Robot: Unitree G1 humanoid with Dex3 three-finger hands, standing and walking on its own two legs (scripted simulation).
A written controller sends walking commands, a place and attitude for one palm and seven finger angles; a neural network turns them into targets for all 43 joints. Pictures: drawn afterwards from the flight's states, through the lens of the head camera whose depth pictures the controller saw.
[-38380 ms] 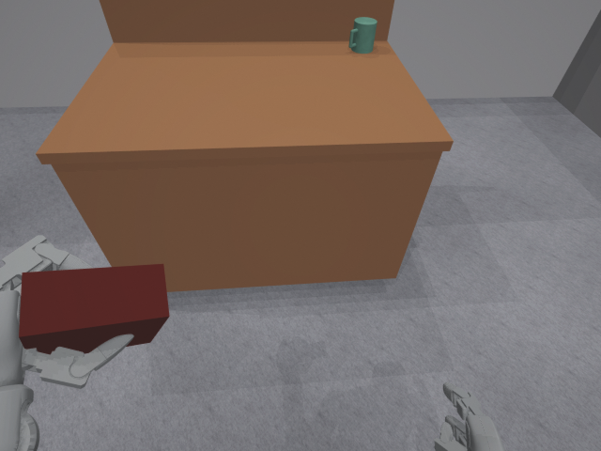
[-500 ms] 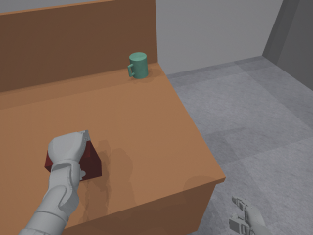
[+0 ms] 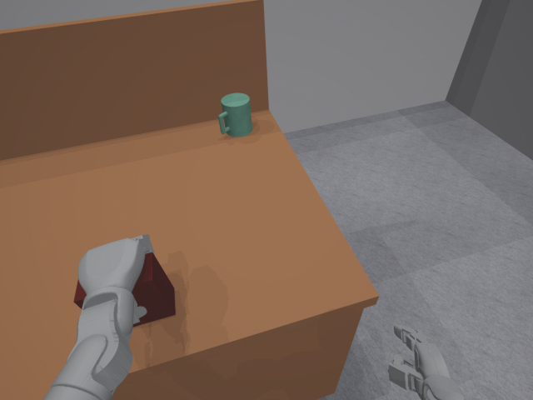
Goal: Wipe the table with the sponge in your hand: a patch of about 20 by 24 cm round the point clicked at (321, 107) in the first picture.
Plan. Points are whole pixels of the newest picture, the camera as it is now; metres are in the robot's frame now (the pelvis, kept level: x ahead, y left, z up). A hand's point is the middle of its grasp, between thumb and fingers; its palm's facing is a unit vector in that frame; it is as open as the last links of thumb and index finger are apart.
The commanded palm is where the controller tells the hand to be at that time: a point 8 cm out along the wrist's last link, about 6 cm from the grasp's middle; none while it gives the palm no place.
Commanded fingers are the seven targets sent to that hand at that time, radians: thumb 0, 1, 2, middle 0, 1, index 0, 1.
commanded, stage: lift the sponge slowly off the table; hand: left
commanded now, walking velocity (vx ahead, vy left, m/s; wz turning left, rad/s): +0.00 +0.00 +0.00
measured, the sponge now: (134, 299) +0.26 +0.26 +0.00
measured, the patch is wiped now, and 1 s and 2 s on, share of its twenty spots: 0.95 0.95 0.95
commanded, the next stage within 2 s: bring the sponge back beside the body in 1.86 s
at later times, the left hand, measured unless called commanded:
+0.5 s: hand (131, 272) +0.27 +0.25 +0.06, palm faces +0.00 -0.12 -0.99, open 9.3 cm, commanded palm +0.24 +0.25 +0.13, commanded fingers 0.00 0.10 1.30 -1.20 -1.60 -1.20 -1.60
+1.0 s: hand (121, 258) +0.27 +0.26 +0.09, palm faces +0.04 -0.13 -0.99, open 9.3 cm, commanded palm +0.24 +0.25 +0.16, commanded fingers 0.00 0.10 1.30 -1.20 -1.60 -1.20 -1.60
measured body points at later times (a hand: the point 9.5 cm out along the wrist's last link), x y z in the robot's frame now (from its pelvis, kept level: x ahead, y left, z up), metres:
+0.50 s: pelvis +0.00 +0.00 +0.00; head -0.01 -0.04 +0.45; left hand +0.27 +0.25 +0.11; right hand +0.23 -0.22 -0.09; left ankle +0.00 +0.10 -0.74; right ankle -0.02 -0.10 -0.74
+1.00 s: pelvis +0.00 +0.00 +0.01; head -0.01 -0.04 +0.45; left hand +0.27 +0.26 +0.15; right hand +0.25 -0.21 -0.08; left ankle +0.00 +0.10 -0.74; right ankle -0.02 -0.10 -0.74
